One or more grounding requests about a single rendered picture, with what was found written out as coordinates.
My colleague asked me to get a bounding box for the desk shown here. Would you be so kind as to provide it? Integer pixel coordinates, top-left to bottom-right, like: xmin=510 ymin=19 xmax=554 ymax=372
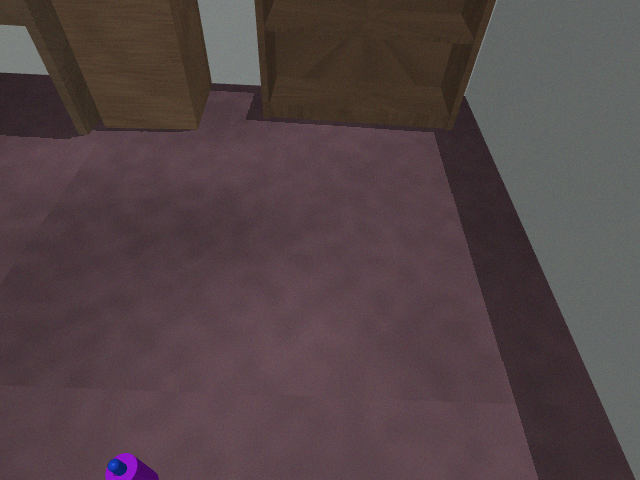
xmin=0 ymin=0 xmax=101 ymax=135

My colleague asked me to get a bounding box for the bottle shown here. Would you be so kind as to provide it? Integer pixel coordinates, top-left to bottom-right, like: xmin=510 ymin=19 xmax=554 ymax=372
xmin=105 ymin=453 xmax=159 ymax=480

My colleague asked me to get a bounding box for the bookshelf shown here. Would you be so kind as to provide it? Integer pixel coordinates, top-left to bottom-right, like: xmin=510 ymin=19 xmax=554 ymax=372
xmin=254 ymin=0 xmax=496 ymax=130

